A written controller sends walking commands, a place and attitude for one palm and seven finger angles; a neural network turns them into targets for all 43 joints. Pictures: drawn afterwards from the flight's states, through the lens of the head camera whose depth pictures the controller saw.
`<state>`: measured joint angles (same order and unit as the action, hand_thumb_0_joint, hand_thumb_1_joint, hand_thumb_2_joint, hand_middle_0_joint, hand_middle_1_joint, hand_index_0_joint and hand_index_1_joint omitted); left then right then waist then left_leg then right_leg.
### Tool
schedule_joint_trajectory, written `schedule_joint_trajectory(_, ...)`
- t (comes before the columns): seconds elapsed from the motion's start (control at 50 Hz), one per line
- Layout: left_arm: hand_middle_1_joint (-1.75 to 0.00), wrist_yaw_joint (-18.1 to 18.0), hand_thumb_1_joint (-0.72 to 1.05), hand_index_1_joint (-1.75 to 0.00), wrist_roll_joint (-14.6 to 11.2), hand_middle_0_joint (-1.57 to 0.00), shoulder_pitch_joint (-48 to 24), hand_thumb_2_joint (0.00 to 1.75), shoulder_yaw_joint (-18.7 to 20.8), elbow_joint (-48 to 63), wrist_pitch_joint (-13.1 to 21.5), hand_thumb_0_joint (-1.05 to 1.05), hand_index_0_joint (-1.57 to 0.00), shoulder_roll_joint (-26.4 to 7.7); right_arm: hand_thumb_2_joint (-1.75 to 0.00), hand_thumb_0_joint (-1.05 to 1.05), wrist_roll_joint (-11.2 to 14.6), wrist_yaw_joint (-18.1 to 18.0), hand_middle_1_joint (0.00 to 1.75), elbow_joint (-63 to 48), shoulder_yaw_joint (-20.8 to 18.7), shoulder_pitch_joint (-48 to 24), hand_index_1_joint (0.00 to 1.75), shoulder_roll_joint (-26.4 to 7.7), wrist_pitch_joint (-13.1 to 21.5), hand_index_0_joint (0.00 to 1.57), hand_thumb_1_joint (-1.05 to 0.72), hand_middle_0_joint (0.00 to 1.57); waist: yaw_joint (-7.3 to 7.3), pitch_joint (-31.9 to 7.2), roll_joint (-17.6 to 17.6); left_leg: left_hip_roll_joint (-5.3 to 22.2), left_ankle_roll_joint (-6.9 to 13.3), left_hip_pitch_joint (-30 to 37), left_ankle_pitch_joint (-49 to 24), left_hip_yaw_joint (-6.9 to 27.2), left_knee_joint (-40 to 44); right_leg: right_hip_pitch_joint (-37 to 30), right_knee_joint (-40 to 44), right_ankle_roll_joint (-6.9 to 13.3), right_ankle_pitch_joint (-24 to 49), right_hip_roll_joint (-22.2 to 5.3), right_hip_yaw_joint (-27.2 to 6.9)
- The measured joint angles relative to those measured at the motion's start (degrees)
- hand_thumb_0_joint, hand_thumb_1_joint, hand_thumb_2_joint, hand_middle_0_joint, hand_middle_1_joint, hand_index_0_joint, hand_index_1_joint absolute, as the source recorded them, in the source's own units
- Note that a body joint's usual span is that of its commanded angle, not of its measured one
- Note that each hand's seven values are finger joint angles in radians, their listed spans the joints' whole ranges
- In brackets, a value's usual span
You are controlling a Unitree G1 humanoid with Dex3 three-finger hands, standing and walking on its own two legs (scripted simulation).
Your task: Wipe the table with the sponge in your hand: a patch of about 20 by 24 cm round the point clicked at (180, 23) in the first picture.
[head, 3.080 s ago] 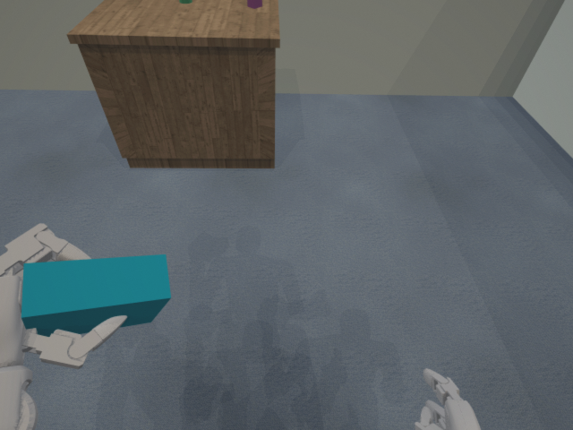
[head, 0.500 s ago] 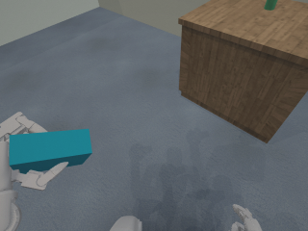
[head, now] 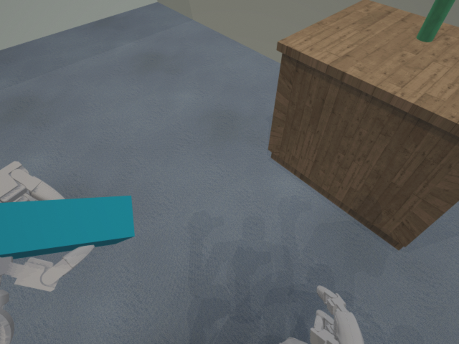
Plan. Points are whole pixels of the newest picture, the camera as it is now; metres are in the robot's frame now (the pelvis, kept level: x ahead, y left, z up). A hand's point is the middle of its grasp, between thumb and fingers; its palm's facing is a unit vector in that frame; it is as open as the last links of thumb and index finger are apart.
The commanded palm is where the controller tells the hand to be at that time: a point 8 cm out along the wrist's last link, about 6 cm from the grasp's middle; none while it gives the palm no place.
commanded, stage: walk to a spot facing it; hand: left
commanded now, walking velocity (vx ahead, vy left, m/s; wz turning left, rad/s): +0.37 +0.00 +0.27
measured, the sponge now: (87, 226) +0.22 +0.19 +0.17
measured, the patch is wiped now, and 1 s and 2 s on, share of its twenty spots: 0.00 0.00 0.00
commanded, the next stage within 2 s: turn to face it in 1.62 s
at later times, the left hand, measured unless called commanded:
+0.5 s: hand (81, 157) +0.32 +0.23 +0.18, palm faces +0.54 -0.74 -0.41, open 9.1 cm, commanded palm +0.26 +0.27 +0.18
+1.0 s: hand (103, 129) +0.39 +0.23 +0.17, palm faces +0.65 -0.63 -0.42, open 9.1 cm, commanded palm +0.32 +0.26 +0.18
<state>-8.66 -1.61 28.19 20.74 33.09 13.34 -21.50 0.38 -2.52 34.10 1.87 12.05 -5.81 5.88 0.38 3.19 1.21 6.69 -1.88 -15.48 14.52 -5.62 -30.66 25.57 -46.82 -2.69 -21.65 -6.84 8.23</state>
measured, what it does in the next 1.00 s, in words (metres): walks ahead, turning left: right foot, then left foot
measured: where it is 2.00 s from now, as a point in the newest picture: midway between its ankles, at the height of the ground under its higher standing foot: (235, 279)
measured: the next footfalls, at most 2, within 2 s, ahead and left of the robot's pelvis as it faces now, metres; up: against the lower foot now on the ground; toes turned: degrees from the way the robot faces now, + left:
right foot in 0.06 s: +0.11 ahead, -0.14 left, +0.00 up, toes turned -10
left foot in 0.46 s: +0.22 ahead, +0.11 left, +0.00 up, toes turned +18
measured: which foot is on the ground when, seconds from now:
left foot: down 0.00-0.06, up 0.08-0.44, down 0.46-0.74, up 0.76-1.00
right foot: up 0.00-0.04, down 0.06-0.44, up 0.46-0.70, down 0.72-1.00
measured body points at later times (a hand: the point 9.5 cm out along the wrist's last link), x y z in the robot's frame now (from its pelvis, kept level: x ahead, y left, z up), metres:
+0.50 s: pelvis +0.14 -0.03 -0.02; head +0.17 -0.02 +0.43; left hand +0.29 +0.27 +0.21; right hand +0.35 -0.27 -0.09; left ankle +0.19 +0.10 -0.74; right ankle +0.08 -0.14 -0.70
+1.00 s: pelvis +0.27 -0.06 +0.01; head +0.31 -0.05 +0.45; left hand +0.35 +0.26 +0.20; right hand +0.50 -0.25 -0.09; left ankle +0.28 +0.09 -0.69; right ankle +0.27 -0.17 -0.73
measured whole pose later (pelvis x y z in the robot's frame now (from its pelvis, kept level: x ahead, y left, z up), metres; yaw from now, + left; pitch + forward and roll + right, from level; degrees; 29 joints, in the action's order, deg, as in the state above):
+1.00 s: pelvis +0.27 -0.06 +0.01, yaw +21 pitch +0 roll +2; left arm -9.2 -1.1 26.9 19.2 30.8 11.2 -19.4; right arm 0.0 -3.6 35.3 -2.2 11.7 -15.0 2.5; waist 0.5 5.5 -1.5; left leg 5.0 -0.9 -28.2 20.3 -8.9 -48.4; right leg 9.3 -29.4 -1.1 -18.6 -10.3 16.8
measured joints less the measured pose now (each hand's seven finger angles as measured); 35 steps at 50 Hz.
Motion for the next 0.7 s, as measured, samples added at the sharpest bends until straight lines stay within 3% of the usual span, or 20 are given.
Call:
schedule_joint_trajectory(0.06,-1.39,0.0,-0.42,-1.39,0.2,-0.84,0.3,1.04,0.6,-1.0,-0.2,-0.01,-0.84,-1.2,-0.9,0.01,0.0,-0.6,0.3,0.6,0.6,1.5,0.3,0.1,-0.3,0.2,-0.9,0.2,1.16,-0.4,1.2,0.8,-0.1,-0.6,4.0,1.5,-4.7,-5.5,11.2,0.5,3.3,0.9,1.8)
schedule_joint_trajectory(0.08,-1.39,0.0,-0.42,-1.39,0.6,-0.84,-0.7,1.04,0.5,-1.8,-0.4,-0.01,-0.84,-1.0,-0.9,0.01,0.0,-0.8,0.3,1.2,0.5,1.5,0.3,-0.5,-0.7,0.2,-0.9,0.2,1.43,-0.3,1.8,0.9,0.8,-2.3,7.5,2.1,-9.7,-5.5,10.6,2.0,6.6,1.0,2.3)
schedule_joint_trajectory(0.12,-1.39,0.3,-0.42,-1.39,0.7,-0.84,-3.5,1.04,-0.8,-4.3,-1.3,-0.01,-0.84,0.5,-0.9,0.01,-0.1,-0.9,0.3,3.7,-0.1,0.5,0.3,-2.6,-1.6,0.2,-0.9,0.21,1.82,0.3,2.6,-0.8,1.4,-6.9,11.7,4.0,-23.9,-6.0,7.5,3.9,4.7,0.3,3.6)
schedule_joint_trajectory(0.16,-1.39,0.5,-0.42,-1.39,0.5,-0.84,-4.9,1.04,-1.4,-6.0,-1.9,-0.01,-0.84,2.2,-0.9,0.01,-0.1,-0.9,0.3,5.7,-0.7,-0.5,0.3,-4.8,-2.6,0.2,-0.9,0.21,2.04,0.7,2.4,-2.3,1.2,-11.0,11.0,4.0,-35.2,-8.0,8.3,4.4,2.8,-0.2,4.2)
schedule_joint_trajectory(0.2,-1.39,0.5,-0.42,-1.39,0.5,-0.84,-4.6,1.04,-1.5,-6.7,-1.8,-0.01,-0.84,3.3,-0.9,0.01,0.0,-1.0,0.3,6.1,-1.4,-1.1,0.3,-6.6,-3.3,0.2,-0.9,0.21,1.4,1.0,2.0,-2.6,0.6,-14.1,8.9,2.9,-39.6,-10.4,11.3,3.9,3.2,-0.4,5.1)
schedule_joint_trajectory(0.24,-1.39,0.4,-0.42,-1.39,0.6,-0.84,-3.5,1.04,-1.5,-6.2,-1.6,-0.01,-0.84,3.4,-0.9,0.01,0.0,-1.1,0.3,5.3,-2.4,-1.3,0.3,-7.9,-3.8,0.2,-0.91,0.2,0.5,1.2,1.0,-2.3,0.5,-15.5,6.9,1.4,-36.9,-12.6,14.4,4.0,3.9,-0.6,6.0)
schedule_joint_trajectory(0.3,-1.39,0.0,-0.42,-1.39,0.5,-0.84,-1.3,1.04,-1.3,-3.8,-1.2,-0.01,-0.84,2.2,-0.9,0.01,-0.1,-1.1,0.3,2.7,-3.8,-0.9,0.3,-9.2,-3.9,0.2,-0.91,0.2,-0.34,1.5,-1.0,-1.5,0.8,-14.7,4.5,-1.4,-24.9,-14.9,17.5,3.9,4.1,-1.1,7.0)
schedule_joint_trajectory(0.4,-1.39,-1.4,-0.42,-1.39,0.3,-0.84,1.2,1.04,-0.1,1.5,-0.9,-0.01,-0.84,0.1,-0.9,0.01,-0.2,-1.6,0.3,-1.0,-5.6,0.3,0.3,-10.3,-3.5,0.2,-0.91,0.2,0.21,1.8,-3.4,-2.2,1.5,-9.1,2.4,-4.8,-7.2,-17.1,16.4,2.9,0.8,-1.7,7.5)
schedule_joint_trajectory(0.46,-1.39,-2.3,-0.42,-1.39,0.0,-0.84,0.6,1.04,1.1,3.1,-0.3,-0.01,-0.84,-0.6,-0.9,0.01,-0.1,-2.0,0.3,-2.9,-6.0,0.3,0.3,-10.7,-3.0,0.2,-0.91,0.2,0.66,1.1,-3.1,-3.1,3.5,-4.4,-4.7,-5.1,-0.1,-14.2,5.4,2.0,-4.5,-2.4,6.0)
schedule_joint_trajectory(0.52,-1.39,-1.8,-0.42,-1.39,0.3,-0.84,-4.8,1.04,1.6,-1.7,0.0,-0.01,-0.84,-1.8,-0.9,0.01,0.3,-1.7,0.3,-1.4,-5.6,-2.5,0.3,-7.3,-2.8,0.2,-0.91,0.19,-0.45,2.1,-4.1,-3.3,3.4,-5.3,-1.5,-3.9,-6.0,-6.0,-14.8,1.5,-9.4,-0.5,-1.8)
schedule_joint_trajectory(0.56,-1.39,-1.0,-0.42,-1.39,0.4,-0.84,-6.2,1.04,1.7,-3.9,-1.0,-0.01,-0.84,-1.9,-0.9,0.01,0.6,-1.0,0.3,-0.7,-4.4,-3.2,0.3,-5.0,-2.7,0.2,-0.91,0.19,-1.16,1.6,-3.6,-2.9,2.9,-4.8,-0.2,-2.5,-5.6,-1.3,-19.9,1.0,-8.7,0.4,-3.3)
schedule_joint_trajectory(0.62,-1.39,-0.4,-0.42,-1.39,0.0,-0.84,-3.9,1.04,1.4,-2.3,-1.3,-0.01,-0.84,-0.7,-0.9,0.01,0.6,-0.1,0.3,-0.5,-2.3,-2.4,0.3,-2.2,-1.4,0.2,-0.91,0.2,-1.38,0.9,-2.2,-1.9,1.7,-3.5,-0.6,-0.9,-3.1,1.4,-12.9,0.5,-4.9,-0.1,-2.5)
schedule_joint_trajectory(0.7,-1.39,0.1,-0.42,-1.39,-0.1,-0.84,0.7,1.04,0.6,0.6,0.1,-0.01,-0.84,-0.5,-0.9,0.01,0.3,-0.1,0.3,-0.4,-0.4,0.3,0.3,-0.4,0.0,0.2,-0.91,0.2,-0.15,0.4,0.5,-0.4,0.2,-2.2,0.7,1.6,-2.9,-3.0,4.9,-0.3,0.2,0.3,0.5)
